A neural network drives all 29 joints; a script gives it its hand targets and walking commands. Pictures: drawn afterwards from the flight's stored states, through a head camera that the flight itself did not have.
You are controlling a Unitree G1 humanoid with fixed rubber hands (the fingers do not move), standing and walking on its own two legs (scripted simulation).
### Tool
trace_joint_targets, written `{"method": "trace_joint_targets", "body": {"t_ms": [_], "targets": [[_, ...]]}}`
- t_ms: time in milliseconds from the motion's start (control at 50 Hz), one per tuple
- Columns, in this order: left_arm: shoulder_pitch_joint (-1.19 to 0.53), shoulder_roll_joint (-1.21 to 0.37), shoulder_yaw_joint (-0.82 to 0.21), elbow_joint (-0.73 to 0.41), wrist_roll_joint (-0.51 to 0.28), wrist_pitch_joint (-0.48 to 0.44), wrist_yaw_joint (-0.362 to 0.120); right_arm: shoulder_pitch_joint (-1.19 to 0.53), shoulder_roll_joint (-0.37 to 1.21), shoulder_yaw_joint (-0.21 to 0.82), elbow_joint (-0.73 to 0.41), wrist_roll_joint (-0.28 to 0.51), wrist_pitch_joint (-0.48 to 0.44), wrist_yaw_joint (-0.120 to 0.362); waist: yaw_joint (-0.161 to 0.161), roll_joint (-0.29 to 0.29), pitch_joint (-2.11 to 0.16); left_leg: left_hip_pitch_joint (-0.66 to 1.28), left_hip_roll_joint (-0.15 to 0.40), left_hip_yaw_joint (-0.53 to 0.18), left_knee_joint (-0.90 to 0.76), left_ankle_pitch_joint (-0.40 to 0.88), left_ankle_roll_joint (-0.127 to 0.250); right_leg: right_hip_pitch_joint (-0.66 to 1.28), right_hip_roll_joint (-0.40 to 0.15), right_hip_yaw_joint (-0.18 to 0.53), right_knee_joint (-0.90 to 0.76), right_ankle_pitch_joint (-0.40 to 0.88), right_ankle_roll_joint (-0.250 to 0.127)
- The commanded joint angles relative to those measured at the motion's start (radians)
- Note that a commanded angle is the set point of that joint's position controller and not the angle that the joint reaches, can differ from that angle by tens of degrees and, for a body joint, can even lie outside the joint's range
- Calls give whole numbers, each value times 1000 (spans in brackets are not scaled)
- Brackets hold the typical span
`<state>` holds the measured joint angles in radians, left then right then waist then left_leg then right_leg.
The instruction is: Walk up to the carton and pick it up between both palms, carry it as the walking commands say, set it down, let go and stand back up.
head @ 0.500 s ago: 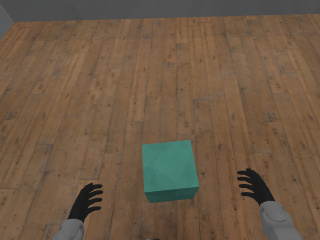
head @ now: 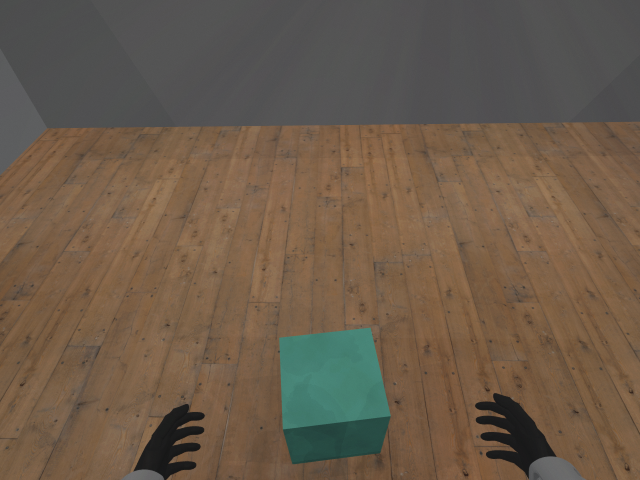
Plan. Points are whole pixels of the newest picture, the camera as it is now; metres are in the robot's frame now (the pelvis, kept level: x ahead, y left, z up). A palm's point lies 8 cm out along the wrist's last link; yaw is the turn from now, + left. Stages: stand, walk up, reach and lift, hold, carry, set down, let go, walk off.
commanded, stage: let go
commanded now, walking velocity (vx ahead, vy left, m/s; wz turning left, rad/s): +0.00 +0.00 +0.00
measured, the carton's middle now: (331, 396) +0.48 +0.01 -0.62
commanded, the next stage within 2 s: stand in 0.10 s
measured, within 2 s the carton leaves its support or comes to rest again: neither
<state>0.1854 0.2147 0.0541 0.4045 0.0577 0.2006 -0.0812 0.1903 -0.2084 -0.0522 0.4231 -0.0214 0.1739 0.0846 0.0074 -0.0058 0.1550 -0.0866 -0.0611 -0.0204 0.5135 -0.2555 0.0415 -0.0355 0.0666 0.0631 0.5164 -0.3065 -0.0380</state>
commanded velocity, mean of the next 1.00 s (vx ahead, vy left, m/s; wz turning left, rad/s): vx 0.00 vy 0.00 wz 0.00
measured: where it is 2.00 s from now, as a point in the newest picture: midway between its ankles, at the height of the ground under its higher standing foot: outside the picture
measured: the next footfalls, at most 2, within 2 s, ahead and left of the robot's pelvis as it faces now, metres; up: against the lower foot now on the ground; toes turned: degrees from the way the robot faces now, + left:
none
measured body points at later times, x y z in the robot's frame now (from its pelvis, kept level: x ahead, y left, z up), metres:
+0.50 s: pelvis +0.07 +0.00 +0.00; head +0.03 +0.01 +0.44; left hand +0.21 +0.30 -0.08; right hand +0.21 -0.30 -0.07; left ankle +0.03 +0.09 -0.73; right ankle +0.00 -0.10 -0.73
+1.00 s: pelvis +0.03 +0.00 +0.01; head -0.02 +0.00 +0.45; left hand +0.15 +0.30 -0.08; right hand +0.15 -0.31 -0.08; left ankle +0.03 +0.09 -0.73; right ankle +0.00 -0.10 -0.73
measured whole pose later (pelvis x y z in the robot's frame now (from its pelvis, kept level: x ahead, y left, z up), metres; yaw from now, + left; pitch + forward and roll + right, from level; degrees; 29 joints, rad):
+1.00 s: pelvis +0.03 +0.00 +0.01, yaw -1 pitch -3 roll +0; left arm 0.23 0.36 0.05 0.82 0.03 -0.03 0.02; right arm 0.21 -0.37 -0.02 0.83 -0.02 -0.04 -0.01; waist 0.00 0.00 -0.07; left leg -0.16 -0.04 0.00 0.46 -0.25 0.04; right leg -0.11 0.08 0.09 0.46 -0.29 -0.05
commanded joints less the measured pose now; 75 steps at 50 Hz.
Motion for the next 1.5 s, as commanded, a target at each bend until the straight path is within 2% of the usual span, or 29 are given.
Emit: {"method": "trace_joint_targets", "body": {"t_ms": [0,60,80,100,120,140,160,240,280,300,340,420,440,500,560,620,760,780,820,880,940,1000,1020,1120,1180,1240,1300,1420,1480], "targets": [[-82,82,16,-137,-1,6,21,-56,-84,-28,-93,17,-14,-2,-23,44,-14,27,73,-8,-146,-82,-36,-149,-58,-40,-149,-7,17],[-68,77,17,-160,-4,27,41,-51,-96,-32,-90,32,-31,-11,-22,60,-74,48,78,-24,-145,-27,-47,-135,-50,-54,-124,52,32],[6,206,63,26,-48,-72,82,-21,-181,-53,65,0,-89,-67,-21,-72,-227,-61,118,-150,-94,-13,-35,-139,-56,18,-45,31,37],[33,225,68,46,-35,-108,95,25,-193,-54,68,-4,-113,-76,-40,-61,-231,-72,128,-178,-136,-119,-14,-130,-55,23,-20,-3,30],[46,227,70,56,-28,-126,96,7,-228,-68,73,-13,-129,-76,-25,-28,-224,-100,138,-196,-164,-192,-8,-130,-58,42,-18,-45,20],[45,199,59,44,-23,-147,94,-26,-250,-71,61,-17,-141,-84,5,0,-202,-91,155,-200,-151,-154,-2,-140,-66,56,-30,-35,22],[28,187,51,62,-19,-157,97,-41,-230,-63,68,-15,-153,-79,9,-12,-209,-102,149,-188,-127,-65,2,-141,-73,59,-39,12,24],[7,228,48,103,-14,-200,95,-14,-220,-47,127,-7,-176,-80,-10,-23,-195,-108,118,-133,-49,213,-8,-157,-106,102,-42,208,9],[13,241,46,122,-19,-211,96,-16,-234,-47,141,-1,-181,-86,-13,-8,-203,-68,134,-131,-18,373,-10,-183,-113,110,-24,317,1],[19,243,51,132,-17,-213,101,-4,-242,-49,156,-1,-184,-84,-10,-17,-198,-74,129,-135,-17,397,-13,-175,-114,109,-22,341,1],[51,253,47,154,-26,-216,103,-7,-248,-43,169,1,-191,-93,-5,45,-226,-40,142,-141,-13,475,-9,-167,-117,111,-8,375,3],[54,278,53,185,-24,-223,110,21,-278,-48,201,-1,-194,-106,-15,60,-250,0,146,-130,9,578,-6,-172,-110,115,34,467,-5],[56,281,49,188,-24,-225,112,10,-280,-46,199,4,-198,-107,-18,12,-245,4,143,-128,5,545,-7,-171,-108,118,-5,478,2],[52,290,47,203,-22,-230,117,2,-299,-44,211,-3,-197,-110,-15,-16,-226,-33,134,-112,9,512,11,-151,-125,134,-22,516,4],[26,285,43,207,-23,-235,116,-16,-289,-33,223,3,-204,-107,-16,21,-238,-28,132,-99,1,492,-3,-145,-132,141,-29,518,-2],[5,300,46,222,-21,-238,120,-19,-297,-34,238,-5,-209,-109,-12,-30,-230,-27,135,-110,-13,461,4,-149,-134,143,-35,494,-5],[9,304,41,275,-32,-245,112,-45,-286,-17,272,2,-216,-104,2,-20,-220,-45,140,-128,-55,328,6,-128,-139,163,-91,385,-5],[7,298,35,286,-33,-249,112,-37,-303,-15,286,3,-217,-103,3,6,-215,-50,142,-132,-66,288,5,-129,-140,173,-103,353,-5],[12,308,36,310,-33,-248,108,-52,-308,-16,295,1,-219,-101,8,-20,-190,-61,142,-135,-83,235,8,-133,-137,172,-131,301,-7],[-7,304,32,326,-32,-250,103,-46,-316,-10,321,0,-223,-100,-5,20,-133,-74,142,-139,-117,159,6,-177,-132,183,-153,228,-10],[-43,312,29,347,-32,-249,100,-40,-305,1,349,1,-227,-98,-15,-11,-121,-74,139,-139,-135,109,5,-193,-134,188,-171,179,-11],[-28,322,30,378,-30,-250,97,-71,-317,-3,367,1,-226,-95,-18,16,-107,-63,145,-158,-163,40,11,-225,-127,194,-195,97,-14],[-37,318,26,383,-32,-250,94,-57,-308,1,371,2,-228,-96,-20,-15,-123,-59,150,-167,-180,26,11,-205,-122,183,-185,89,-11],[-18,317,25,422,-40,-249,88,-59,-331,6,416,-2,-235,-94,-15,41,-116,-80,166,-194,-230,-47,18,-201,-116,175,-191,49,-13],[22,322,21,465,-38,-247,85,-55,-340,6,444,1,-233,-94,-7,43,-119,-89,180,-216,-240,-59,17,-181,-112,165,-187,47,-18],[-7,318,17,477,-37,-249,83,-61,-344,14,470,4,-229,-97,-12,-12,-114,-80,167,-189,-227,-38,12,-191,-124,178,-214,27,-15],[4,317,11,505,-41,-246,87,-66,-354,13,492,3,-234,-94,-13,21,-98,-65,166,-200,-233,-50,11,-216,-125,177,-223,32,-19],[-31,322,1,526,-46,-250,88,-62,-346,26,527,10,-231,-94,-31,10,-131,-26,159,-168,-207,67,6,-187,-146,184,-223,133,-15],[-16,334,3,546,-47,-247,95,-85,-338,30,545,14,-227,-94,-16,-10,-133,-25,157,-162,-199,82,8,-178,-154,191,-237,139,-14]]}}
